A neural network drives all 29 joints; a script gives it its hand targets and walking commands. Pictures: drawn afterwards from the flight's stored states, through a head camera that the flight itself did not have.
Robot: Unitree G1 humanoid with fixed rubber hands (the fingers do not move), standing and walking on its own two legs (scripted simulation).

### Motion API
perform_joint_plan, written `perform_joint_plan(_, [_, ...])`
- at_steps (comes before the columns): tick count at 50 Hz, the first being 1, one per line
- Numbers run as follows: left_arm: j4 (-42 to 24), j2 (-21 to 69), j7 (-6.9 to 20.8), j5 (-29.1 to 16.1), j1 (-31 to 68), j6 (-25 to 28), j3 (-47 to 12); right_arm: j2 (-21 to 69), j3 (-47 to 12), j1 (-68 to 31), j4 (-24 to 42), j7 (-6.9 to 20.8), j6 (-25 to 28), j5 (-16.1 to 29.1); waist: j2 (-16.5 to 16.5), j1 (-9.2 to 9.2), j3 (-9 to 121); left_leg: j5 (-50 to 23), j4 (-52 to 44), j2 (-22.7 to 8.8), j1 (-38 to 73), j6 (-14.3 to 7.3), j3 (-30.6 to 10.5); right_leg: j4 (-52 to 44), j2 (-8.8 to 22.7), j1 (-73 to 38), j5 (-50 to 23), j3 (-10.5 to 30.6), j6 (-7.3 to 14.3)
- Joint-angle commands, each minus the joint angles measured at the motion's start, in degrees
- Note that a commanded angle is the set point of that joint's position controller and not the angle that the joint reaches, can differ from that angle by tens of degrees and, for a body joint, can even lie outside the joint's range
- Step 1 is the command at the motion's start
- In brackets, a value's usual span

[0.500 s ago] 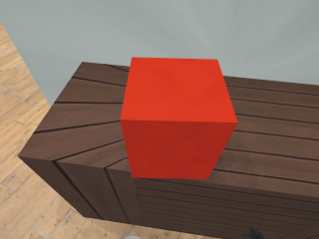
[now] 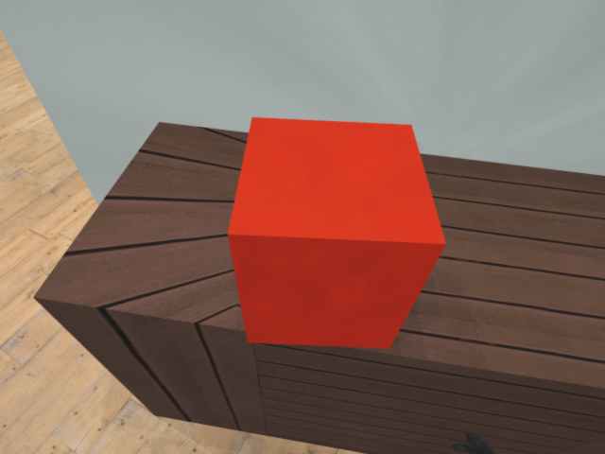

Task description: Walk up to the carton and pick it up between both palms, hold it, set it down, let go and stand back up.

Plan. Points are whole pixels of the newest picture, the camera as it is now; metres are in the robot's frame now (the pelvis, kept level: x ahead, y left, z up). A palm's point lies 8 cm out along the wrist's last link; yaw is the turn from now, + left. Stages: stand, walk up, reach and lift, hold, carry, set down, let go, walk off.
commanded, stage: walk up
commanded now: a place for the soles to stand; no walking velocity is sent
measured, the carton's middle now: (324, 240) +0.38 -0.02 +0.08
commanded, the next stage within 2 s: none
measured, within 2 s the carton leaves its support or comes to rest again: neither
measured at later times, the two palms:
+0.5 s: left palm out of the picture +0.05 +0.27 -0.12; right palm out of the picture +0.10 -0.26 -0.11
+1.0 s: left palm out of the picture +0.00 +0.26 -0.10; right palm out of the picture +0.07 -0.24 -0.12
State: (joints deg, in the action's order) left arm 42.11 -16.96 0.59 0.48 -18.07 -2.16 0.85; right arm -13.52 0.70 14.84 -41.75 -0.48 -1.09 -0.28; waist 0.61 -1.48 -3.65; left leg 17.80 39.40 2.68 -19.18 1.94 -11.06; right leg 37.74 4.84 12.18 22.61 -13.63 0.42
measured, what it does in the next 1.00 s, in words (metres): stands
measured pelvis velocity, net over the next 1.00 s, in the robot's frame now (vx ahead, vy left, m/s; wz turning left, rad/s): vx -0.04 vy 0.01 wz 0.06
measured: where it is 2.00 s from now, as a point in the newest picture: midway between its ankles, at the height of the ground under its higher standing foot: outside the picture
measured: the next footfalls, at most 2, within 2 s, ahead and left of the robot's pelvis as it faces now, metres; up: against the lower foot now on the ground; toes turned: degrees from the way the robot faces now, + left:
none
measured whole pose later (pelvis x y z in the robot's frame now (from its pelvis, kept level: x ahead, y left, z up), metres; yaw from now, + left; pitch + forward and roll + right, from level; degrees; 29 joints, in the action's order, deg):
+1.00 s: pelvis -0.04 +0.01 +0.01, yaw +3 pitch -4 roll +0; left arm 43.7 -13.5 0.6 -0.5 -18.8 -0.8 -0.6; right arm -14.4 1.5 11.1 -46.8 1.1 -2.2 -0.5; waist -2.2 -0.3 -5.0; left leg 13.5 34.3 3.1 -16.5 0.3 -5.8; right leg 35.6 2.5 12.9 18.5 -6.6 0.9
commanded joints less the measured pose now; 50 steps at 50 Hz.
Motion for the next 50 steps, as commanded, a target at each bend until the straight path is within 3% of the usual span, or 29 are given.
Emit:
perform_joint_plan(1, [-4.7, -10.6, -0.6, 0.0, -4.0, 2.4, 3.4, -9.7, 3.0, -1.4, 6.3, -0.5, 1.6, 0.2, -2.2, -0.29, 5.9, -14.3, -2.0, -0.5, -4.2, -4.1, -1.3, -12.3, 8.9, -8.0, -10.9, 12.1, 6.1])
perform_joint_plan(2, [-4.8, -11.2, -0.7, 0.1, -3.4, 2.3, 3.6, -9.4, 3.0, -1.5, 6.4, -0.5, 1.6, -0.3, -2.3, -0.31, 4.0, -13.5, 1.0, -0.5, -3.8, -3.4, 1.9, -13.7, 12.2, -5.7, -12.0, 12.5, 7.8])
perform_joint_plan(4, [-5.1, -11.7, -0.8, 0.1, -2.2, 1.9, 3.1, -8.9, 2.9, -0.3, 6.6, -0.3, 1.6, -0.5, 1.0, 0.16, 2.1, -10.8, 1.7, -1.5, -1.0, -3.2, 3.1, -13.8, 14.3, -2.1, -14.9, 10.9, 9.1])
perform_joint_plan(7, [-5.8, -11.4, -0.8, 0.0, 1.0, 0.8, 3.0, -9.1, 3.5, 1.3, 6.5, 0.1, 1.6, 0.2, 2.7, 1.33, 2.3, -9.6, -1.2, -1.5, 0.5, -3.9, 1.5, -12.4, 10.4, 1.6, -4.9, 7.4, 7.0])
perform_joint_plan(10, [-5.8, -10.4, -0.7, -0.4, 1.0, 0.2, 2.9, -11.4, 3.9, 0.6, 6.8, 0.1, 1.8, 0.3, -0.8, 0.96, -0.5, -9.9, -5.5, -2.2, -2.7, -5.4, -3.1, -9.3, 6.9, 2.2, -0.5, 7.0, 4.5])
perform_joint_plan(13, [-5.8, -8.3, -0.3, 0.2, -1.1, 0.1, 2.4, -14.3, 4.4, 0.4, 5.7, -0.3, 1.8, 0.0, -5.6, 0.25, -0.4, -1.9, -15.5, -7.2, -9.5, -9.6, -17.1, -2.3, 1.2, -2.9, -0.1, 8.3, 1.7])
perform_joint_plan(14, [-5.5, -8.6, -0.3, 0.1, -2.6, 0.5, 2.4, -14.0, 4.1, -0.9, 5.4, -0.6, 1.7, -0.2, -6.0, -0.52, -1.0, -1.9, -16.0, -7.4, -10.1, -10.0, -17.8, -3.6, 0.9, -3.6, -0.4, 9.6, 1.5])
perform_joint_plan(16, [-4.5, -8.9, -0.3, 0.0, -4.9, 1.6, 2.8, -12.4, 3.6, -1.9, 5.7, -0.7, 1.7, -0.2, -5.8, -1.43, 1.6, -5.7, -13.2, -5.2, -9.9, -7.6, -13.0, -8.4, 2.5, -7.1, -3.4, 11.0, 2.6])
perform_joint_plan(18, [-4.0, -10.8, -0.5, 0.0, -4.2, 2.3, 3.3, -10.3, 3.2, -1.6, 5.4, -0.4, 1.7, -0.1, -3.2, -0.77, 3.3, -13.4, -5.8, -1.2, -6.8, -4.5, -3.7, -11.2, 7.2, -7.8, -10.3, 11.6, 4.8])
perform_joint_plan(20, [-3.9, -11.5, -0.7, -0.1, -3.4, 2.4, 3.5, -9.1, 3.1, -0.8, 5.8, -0.3, 1.7, -0.4, -1.3, -0.14, 6.0, -14.2, -0.4, -0.3, -2.3, -3.3, 1.3, -13.1, 10.9, -5.9, -11.8, 11.1, 6.9])
perform_joint_plan(21, [-4.0, -11.5, -0.8, -0.2, -3.1, 2.3, 3.5, -8.6, 3.1, -0.8, 6.0, -0.2, 1.6, -0.5, 0.2, -0.22, 5.4, -12.4, 0.9, -0.7, -1.5, -3.2, 2.5, -14.0, 12.5, -3.9, -11.6, 11.1, 7.9])
perform_joint_plan(23, [-5.1, -12.7, -1.0, -0.3, -0.3, 1.4, 3.7, -10.2, 3.6, -0.7, 6.1, -0.3, 1.1, -0.3, 0.9, 0.38, 2.4, -15.5, 4.9, -1.1, 0.1, -2.9, 3.6, -11.7, 15.0, -0.5, -23.7, 10.1, 10.0])
perform_joint_plan(25, [-5.6, -12.8, -0.9, -0.5, 1.3, 0.4, 3.5, -10.6, 4.1, 0.4, 6.4, -0.3, 1.0, -0.1, 3.0, 0.93, 2.5, -17.6, 4.3, -1.5, 1.5, -3.8, 2.5, -9.2, 12.3, 1.8, -22.2, 7.6, 9.3])
perform_joint_plan(28, [-5.9, -11.9, -0.6, -0.7, 2.5, -0.6, 3.6, -12.3, 4.6, 0.6, 6.3, -0.2, 0.8, 0.2, 3.6, 1.44, 3.7, -18.6, 1.2, -2.4, 2.1, -5.7, -1.2, -5.6, 8.9, 3.0, -11.8, 7.4, 7.2])
perform_joint_plan(30, [-6.8, -9.9, -0.5, -0.8, 3.4, -1.4, 3.1, -15.1, 5.4, -0.8, 6.4, -0.3, 0.7, 0.3, -2.8, 1.62, 1.1, -12.0, -9.7, -6.9, -6.3, -9.4, -12.4, 2.8, 2.4, 0.6, -4.9, 6.7, 3.2])
perform_joint_plan(32, [-6.4, -8.3, -0.7, -0.4, 1.3, -1.6, 3.0, -16.6, 5.9, -1.8, 5.6, -0.6, 0.7, 0.3, -10.0, 1.52, 1.1, -4.9, -19.1, -11.0, -9.7, -14.4, -25.7, 10.3, -4.0, 0.2, 9.6, 9.2, 0.2])
perform_joint_plan(33, [-5.8, -7.8, -0.8, -0.5, -0.1, -1.1, 3.0, -16.7, 6.0, -3.0, 5.7, -1.0, 0.7, -0.1, -11.5, 1.07, 2.2, -3.1, -19.6, -11.8, -9.0, -15.4, -26.6, 12.0, -3.6, 1.6, 12.1, 11.6, 0.0])
perform_joint_plan(35, [-4.0, -6.9, -0.7, -1.5, -5.0, 0.4, 3.0, -15.0, 5.4, -8.1, 6.7, -1.6, 0.1, -0.9, -13.1, -1.58, 5.6, -7.6, -16.6, -11.4, -3.1, -13.9, -21.4, 5.0, -2.2, 1.7, 7.2, 14.1, 0.6])
perform_joint_plan(36, [-3.2, -7.2, -0.7, -1.5, -7.4, 1.5, 3.0, -13.9, 4.7, -10.5, 6.6, -1.5, -0.2, -0.8, -11.8, -3.62, 7.6, -11.6, -13.4, -9.8, -2.6, -11.1, -17.1, -4.7, -1.0, -2.1, -0.3, 14.7, 1.2])
perform_joint_plan(37, [-3.7, -9.1, -1.1, -0.7, -5.8, 2.4, 3.4, -11.0, 3.5, -10.2, 6.8, -0.9, -0.3, -0.1, -8.1, -2.92, 7.2, -11.0, -8.6, -6.3, -6.1, -7.4, -11.5, -12.1, 2.7, -5.1, -4.4, 18.2, 2.5])
perform_joint_plan(38, [-4.4, -12.1, -1.2, -0.1, -2.4, 3.0, 4.3, -8.4, 2.9, -7.9, 7.0, -0.3, -0.5, 0.3, -2.5, -0.81, 6.3, -3.1, -1.8, -0.3, -6.2, -3.4, -3.2, -17.4, 9.3, -2.7, -1.4, 24.4, 5.2])
perform_joint_plan(39, [-4.3, -14.2, -1.3, -0.3, 0.6, 3.1, 4.8, -7.9, 3.3, -6.5, 5.6, -0.5, -0.8, -0.2, 1.2, 0.67, 3.8, 4.6, 4.4, 2.4, -3.4, -1.8, 3.4, -21.1, 15.8, 3.3, -0.7, 29.9, 9.1])
perform_joint_plan(40, [-5.1, -12.8, -1.2, -0.1, 3.0, 3.3, 4.3, -8.4, 3.5, -4.5, 4.2, -0.5, -1.0, -1.0, 0.6, 1.97, 1.6, 6.4, 7.2, 0.2, -0.4, -1.5, 4.8, -20.9, 17.7, 6.3, -4.9, 29.7, 11.0])
perform_joint_plan(41, [-5.4, -11.4, -1.3, -0.5, 3.7, 3.4, 3.5, -8.6, 3.6, -3.8, 3.5, -0.2, -0.8, -1.1, 0.0, 2.45, 1.3, 5.4, 7.2, -0.3, 1.0, -1.4, 5.1, -20.3, 17.1, 7.7, -9.6, 27.4, 11.2])
perform_joint_plan(43, [-6.0, -11.0, -1.3, 0.1, 4.3, 3.6, 3.0, -8.5, 3.5, -3.8, 2.7, 0.6, -0.3, -1.3, 2.0, 2.88, -0.5, -1.4, 0.8, -2.2, 3.6, -2.1, 3.8, -19.0, 14.4, 8.9, -13.6, 23.7, 8.3])
perform_joint_plan(44, [-5.2, -11.2, -0.9, -0.3, 3.5, 3.6, 2.7, -7.9, 3.2, -3.3, 2.5, 0.8, 0.1, -1.3, 4.8, 3.08, 1.4, -3.7, -5.3, -3.7, 6.9, -2.7, 3.1, -17.9, 12.1, 8.1, -10.5, 21.3, 5.9])
perform_joint_plan(47, [-4.8, -8.3, -0.4, -1.5, 0.8, 2.7, 1.9, -8.9, 2.8, -5.9, 1.6, 1.3, 0.7, 0.3, 4.7, 1.41, 1.7, -4.8, -11.3, -4.6, 5.1, -4.2, -2.5, -17.5, 4.3, 6.1, 3.2, 16.0, 1.9])
perform_joint_plan(48, [-4.7, -7.3, -0.4, -1.2, -0.5, 2.7, 1.8, -9.4, 2.7, -6.0, 0.9, 1.3, 0.8, 0.4, 2.0, 1.14, 1.2, -3.5, -12.0, -4.4, 3.7, -4.1, -1.9, -17.4, 4.3, 4.5, 2.9, 16.2, 1.7])
perform_joint_plan(50, [-3.7, -9.3, -0.6, -0.9, -1.9, 2.9, 2.8, -8.8, 2.9, -4.3, -0.7, 1.2, 0.6, -0.1, 3.9, 1.75, -0.3, 1.1, -12.5, -3.5, 3.3, -3.8, -0.6, -19.2, 5.5, 5.7, 9.1, 17.6, 2.3])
